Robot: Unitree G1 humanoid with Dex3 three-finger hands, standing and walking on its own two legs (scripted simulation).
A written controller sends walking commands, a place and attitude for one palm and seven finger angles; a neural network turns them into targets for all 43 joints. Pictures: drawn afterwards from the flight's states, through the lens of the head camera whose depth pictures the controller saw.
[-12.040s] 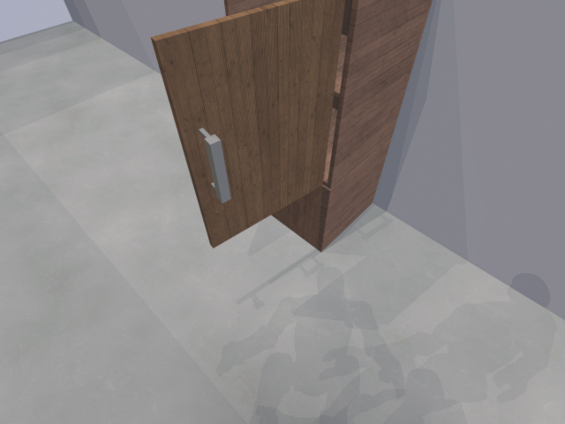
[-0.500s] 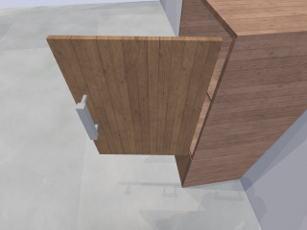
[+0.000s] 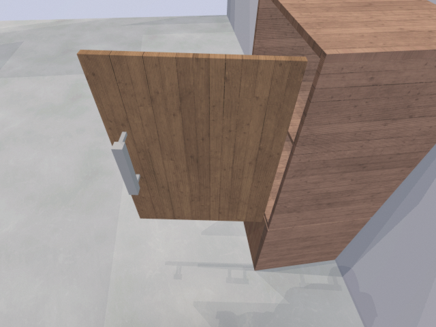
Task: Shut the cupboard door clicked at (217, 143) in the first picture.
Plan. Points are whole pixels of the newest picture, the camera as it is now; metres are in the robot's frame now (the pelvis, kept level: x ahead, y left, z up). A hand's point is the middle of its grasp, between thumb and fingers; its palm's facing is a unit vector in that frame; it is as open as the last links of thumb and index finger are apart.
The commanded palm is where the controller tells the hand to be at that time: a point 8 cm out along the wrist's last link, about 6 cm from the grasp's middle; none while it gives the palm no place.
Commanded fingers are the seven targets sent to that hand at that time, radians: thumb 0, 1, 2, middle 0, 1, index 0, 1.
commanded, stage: come to a stop and stand still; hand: left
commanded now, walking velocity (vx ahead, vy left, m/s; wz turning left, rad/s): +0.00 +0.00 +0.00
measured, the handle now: (129, 164) +0.49 +0.26 -0.03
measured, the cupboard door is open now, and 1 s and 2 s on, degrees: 81 81 81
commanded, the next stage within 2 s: look again from close up in 0.50 s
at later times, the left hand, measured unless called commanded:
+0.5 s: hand out of the picture +0.04 +0.25 -0.16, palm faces -0.05 -0.96 -0.28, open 7.4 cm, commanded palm none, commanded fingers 0.00 0.90 0.90 -0.20 -0.30 -0.20 -0.30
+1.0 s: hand out of the picture +0.05 +0.26 -0.17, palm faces -0.04 -0.96 -0.27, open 7.4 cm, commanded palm none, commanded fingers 0.00 0.90 0.90 -0.20 -0.30 -0.20 -0.30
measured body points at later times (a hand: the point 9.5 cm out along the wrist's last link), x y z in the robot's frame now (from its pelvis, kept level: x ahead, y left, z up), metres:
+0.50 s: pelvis -0.01 +0.03 +0.00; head +0.00 +0.03 +0.45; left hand +0.04 +0.30 -0.14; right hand +0.04 -0.25 -0.14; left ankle -0.01 +0.11 -0.74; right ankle +0.00 -0.10 -0.74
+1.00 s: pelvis -0.01 +0.04 +0.01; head +0.01 +0.05 +0.46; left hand +0.05 +0.31 -0.14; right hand +0.06 -0.23 -0.13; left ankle -0.01 +0.11 -0.74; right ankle +0.00 -0.10 -0.74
